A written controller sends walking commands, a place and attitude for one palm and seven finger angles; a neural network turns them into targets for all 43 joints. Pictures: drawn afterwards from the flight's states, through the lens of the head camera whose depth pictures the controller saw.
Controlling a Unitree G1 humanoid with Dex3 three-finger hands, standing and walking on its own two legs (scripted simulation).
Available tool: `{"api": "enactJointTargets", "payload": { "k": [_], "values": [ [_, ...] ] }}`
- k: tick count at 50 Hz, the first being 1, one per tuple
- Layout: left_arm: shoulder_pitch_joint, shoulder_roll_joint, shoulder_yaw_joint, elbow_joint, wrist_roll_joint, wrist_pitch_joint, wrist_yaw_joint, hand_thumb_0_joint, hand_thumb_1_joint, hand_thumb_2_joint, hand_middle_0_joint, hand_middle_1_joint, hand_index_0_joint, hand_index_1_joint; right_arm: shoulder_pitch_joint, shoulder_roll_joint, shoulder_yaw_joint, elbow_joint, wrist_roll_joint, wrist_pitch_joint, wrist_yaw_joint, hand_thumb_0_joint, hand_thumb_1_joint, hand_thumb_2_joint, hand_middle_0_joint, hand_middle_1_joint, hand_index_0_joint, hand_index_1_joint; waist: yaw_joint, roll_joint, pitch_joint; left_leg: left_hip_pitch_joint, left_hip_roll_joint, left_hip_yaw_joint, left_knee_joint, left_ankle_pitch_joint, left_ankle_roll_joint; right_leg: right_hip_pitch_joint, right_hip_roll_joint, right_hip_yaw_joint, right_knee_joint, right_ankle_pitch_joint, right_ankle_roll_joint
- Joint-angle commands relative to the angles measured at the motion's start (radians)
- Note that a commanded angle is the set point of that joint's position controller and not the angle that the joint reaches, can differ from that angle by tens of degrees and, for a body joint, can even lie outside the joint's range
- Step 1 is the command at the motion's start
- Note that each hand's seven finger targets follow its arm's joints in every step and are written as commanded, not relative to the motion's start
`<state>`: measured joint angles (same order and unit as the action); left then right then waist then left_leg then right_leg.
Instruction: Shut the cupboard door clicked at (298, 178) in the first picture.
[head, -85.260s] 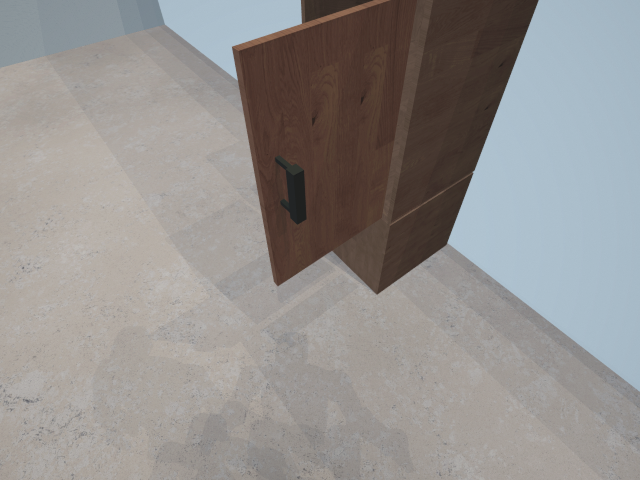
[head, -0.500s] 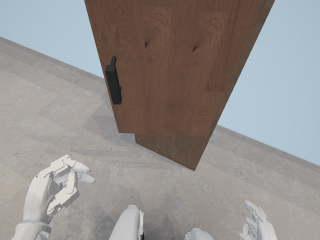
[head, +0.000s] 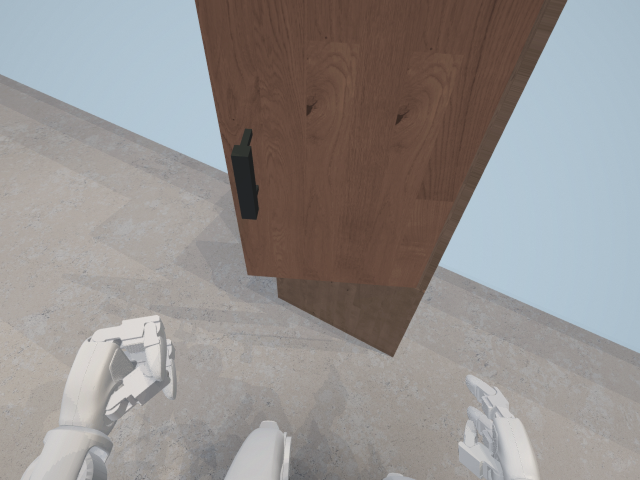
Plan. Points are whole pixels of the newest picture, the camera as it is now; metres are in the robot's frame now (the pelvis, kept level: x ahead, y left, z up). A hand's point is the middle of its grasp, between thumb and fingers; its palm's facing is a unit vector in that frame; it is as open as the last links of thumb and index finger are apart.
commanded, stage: raise the hand and make a fist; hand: left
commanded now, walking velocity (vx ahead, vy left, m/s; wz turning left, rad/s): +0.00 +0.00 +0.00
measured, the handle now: (248, 175) +0.52 +0.16 +0.07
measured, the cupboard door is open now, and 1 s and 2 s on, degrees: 25 25 25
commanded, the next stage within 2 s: bring the fist close to the handle in 0.50 s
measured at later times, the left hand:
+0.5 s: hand (184, 362) +0.23 +0.17 +0.07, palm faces +0.00 -1.00 -0.05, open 3.1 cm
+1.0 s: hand (223, 302) +0.30 +0.15 +0.07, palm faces -0.04 -1.00 -0.03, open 3.1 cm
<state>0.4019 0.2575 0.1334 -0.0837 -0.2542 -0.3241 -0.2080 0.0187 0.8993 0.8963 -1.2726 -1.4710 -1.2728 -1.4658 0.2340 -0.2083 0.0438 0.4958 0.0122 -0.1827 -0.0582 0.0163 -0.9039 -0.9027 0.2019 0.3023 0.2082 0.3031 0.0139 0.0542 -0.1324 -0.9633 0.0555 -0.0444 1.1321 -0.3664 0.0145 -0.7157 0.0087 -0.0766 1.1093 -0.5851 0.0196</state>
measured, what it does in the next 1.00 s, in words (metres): stands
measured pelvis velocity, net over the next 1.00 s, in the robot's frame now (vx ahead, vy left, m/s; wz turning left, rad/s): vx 0.01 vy -0.01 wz -0.01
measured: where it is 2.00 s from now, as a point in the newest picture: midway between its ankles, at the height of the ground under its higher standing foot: outside the picture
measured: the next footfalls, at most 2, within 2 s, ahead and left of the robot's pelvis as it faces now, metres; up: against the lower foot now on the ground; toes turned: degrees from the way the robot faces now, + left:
none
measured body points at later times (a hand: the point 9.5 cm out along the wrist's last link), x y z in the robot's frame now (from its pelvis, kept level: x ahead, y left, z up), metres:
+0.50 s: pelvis +0.01 -0.01 +0.00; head +0.05 -0.01 +0.45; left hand +0.22 +0.22 +0.07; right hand +0.18 -0.25 -0.07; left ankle +0.11 +0.11 -0.65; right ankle -0.02 -0.14 -0.65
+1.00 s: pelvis +0.01 -0.01 +0.00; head +0.06 -0.01 +0.45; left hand +0.30 +0.20 +0.07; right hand +0.18 -0.25 -0.08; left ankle +0.11 +0.11 -0.65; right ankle -0.02 -0.14 -0.65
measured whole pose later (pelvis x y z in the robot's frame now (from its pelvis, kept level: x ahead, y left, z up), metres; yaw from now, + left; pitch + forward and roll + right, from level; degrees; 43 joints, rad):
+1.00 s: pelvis +0.01 -0.01 +0.00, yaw -1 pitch +12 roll -3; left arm 0.09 0.22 0.09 0.12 -0.22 -0.28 -0.16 0.02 0.90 0.90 -1.30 -1.50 -1.30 -1.50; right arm 0.25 -0.23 0.03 0.55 0.02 -0.17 -0.06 0.02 -0.91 -0.90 0.20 0.30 0.21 0.30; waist 0.00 0.06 -0.13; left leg -0.94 0.06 -0.02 1.10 -0.37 0.00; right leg -0.72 0.01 -0.05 1.10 -0.60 0.01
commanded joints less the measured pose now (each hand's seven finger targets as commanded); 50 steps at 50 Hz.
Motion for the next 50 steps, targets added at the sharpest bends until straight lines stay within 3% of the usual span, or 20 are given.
{"api": "enactJointTargets", "payload": {
  "k": [1,2,15,23,25,28,30,36,39,42,46,50],
  "values": [
    [-0.082,0.109,0.069,-0.206,-0.031,-0.071,-0.006,0.0,0.9,0.9,-1.3,-1.5,-1.3,-1.5,-0.045,-0.147,-0.065,-0.149,0.011,-0.062,-0.017,0.0,-0.9,-0.9,0.2,0.3,0.2,0.3,-0.022,0.03,-0.133,0.325,-0.026,-0.043,-0.231,-0.126,0.005,-0.121,0.04,0.007,-0.213,0.056,-0.041],
    [-0.084,0.124,0.084,-0.207,-0.03,-0.072,-0.007,0.0,0.9,0.9,-1.3,-1.5,-1.3,-1.5,-0.045,-0.149,-0.066,-0.146,0.01,-0.066,-0.019,0.0,-0.9,-0.9,0.2,0.3,0.2,0.3,-0.011,0.034,-0.146,0.321,-0.028,-0.041,-0.228,-0.116,0.006,-0.107,0.041,0.012,-0.211,0.058,-0.043],
    [-0.081,0.11,0.088,-0.171,-0.049,-0.091,-0.013,0.0,0.9,0.9,-1.3,-1.5,-1.3,-1.5,-0.043,-0.145,-0.078,-0.132,0.013,-0.082,-0.019,0.0,-0.9,-0.9,0.2,0.3,0.2,0.3,-0.01,-0.007,-0.14,0.299,-0.035,-0.001,-0.182,-0.022,0.01,-0.089,0.025,0.054,-0.239,0.072,-0.034],
    [-0.073,0.106,0.076,-0.177,-0.036,-0.091,-0.009,0.0,0.9,0.9,-1.3,-1.5,-1.3,-1.5,-0.038,-0.143,-0.079,-0.129,0.014,-0.074,-0.017,0.0,-0.9,-0.9,0.2,0.3,0.2,0.3,-0.012,0.014,-0.148,0.323,-0.033,-0.001,-0.184,0.011,0.013,-0.091,0.032,0.038,-0.218,0.133,-0.035],
    [-0.079,0.104,0.08,-0.17,-0.041,-0.085,-0.01,0.0,0.9,0.9,-1.3,-1.5,-1.3,-1.5,-0.037,-0.144,-0.08,-0.131,0.014,-0.069,-0.019,0.0,-0.9,-0.9,0.2,0.3,0.2,0.3,-0.015,-0.023,-0.15,0.313,-0.034,0.002,-0.179,0.007,0.014,-0.087,0.031,0.044,-0.228,0.125,-0.03],
    [-0.08,0.103,0.078,-0.18,-0.038,-0.082,-0.014,0.0,0.9,0.9,-1.3,-1.5,-1.3,-1.5,-0.036,-0.141,-0.079,-0.132,0.015,-0.066,-0.018,0.0,-0.9,-0.9,0.2,0.3,0.2,0.3,-0.009,0.014,-0.168,0.33,-0.035,0.003,-0.178,0.032,0.014,-0.076,0.031,0.039,-0.217,0.156,-0.034],
    [-0.082,0.103,0.083,-0.171,-0.043,-0.083,-0.017,0.0,0.9,0.9,-1.3,-1.5,-1.3,-1.5,-0.036,-0.14,-0.08,-0.131,0.014,-0.064,-0.02,0.0,-0.9,-0.9,0.2,0.3,0.2,0.3,-0.013,-0.019,-0.169,0.327,-0.035,0.004,-0.17,0.047,0.014,-0.077,0.032,0.041,-0.214,0.181,-0.03],
    [-0.288,0.1,0.059,-0.117,-0.038,-0.094,-0.025,0.0,0.9,0.9,-1.3,-1.5,-1.3,-1.5,-0.027,-0.152,-0.073,-0.103,0.011,-0.07,-0.026,0.0,-0.9,-0.9,0.2,0.3,0.2,0.3,-0.044,-0.023,-0.173,0.306,-0.029,-0.002,-0.137,0.025,0.015,-0.123,0.03,0.049,-0.204,0.154,-0.03],
    [-0.343,0.091,0.037,-0.111,-0.027,-0.073,-0.02,0.0,0.9,0.9,-1.3,-1.5,-1.3,-1.5,-0.026,-0.152,-0.073,-0.098,0.012,-0.071,-0.025,0.0,-0.9,-0.9,0.2,0.3,0.2,0.3,-0.035,0.023,-0.222,0.35,-0.029,-0.005,-0.149,0.05,0.015,-0.11,0.029,0.044,-0.197,0.184,-0.035],
    [-0.374,0.116,0.059,-0.077,-0.012,-0.043,0.002,0.0,0.9,0.9,-1.3,-1.5,-1.3,-1.5,-0.02,-0.157,-0.073,-0.095,0.013,-0.06,-0.024,0.0,-0.9,-0.9,0.2,0.3,0.2,0.3,-0.023,0.005,-0.242,0.361,-0.028,-0.008,-0.167,0.063,0.016,-0.087,0.033,0.038,-0.2,0.197,-0.036],
    [-0.439,0.067,0.012,-0.029,0.014,-0.019,0.046,0.0,0.9,0.9,-1.3,-1.5,-1.3,-1.5,-0.027,-0.148,-0.069,-0.095,0.014,-0.043,-0.014,0.0,-0.9,-0.9,0.2,0.3,0.2,0.3,-0.032,0.009,-0.213,0.391,-0.026,-0.005,-0.195,0.058,0.011,-0.1,0.029,0.027,-0.214,0.201,-0.033],
    [-0.497,0.063,0.021,0.039,0.03,-0.027,0.082,0.0,0.9,0.9,-1.3,-1.5,-1.3,-1.5,-0.022,-0.149,-0.072,-0.087,0.008,-0.025,-0.005,0.0,-0.9,-0.9,0.2,0.3,0.2,0.3,-0.027,-0.016,-0.226,0.391,-0.028,0.0,-0.203,0.071,0.009,-0.08,0.027,0.026,-0.217,0.216,-0.033]
  ]
}}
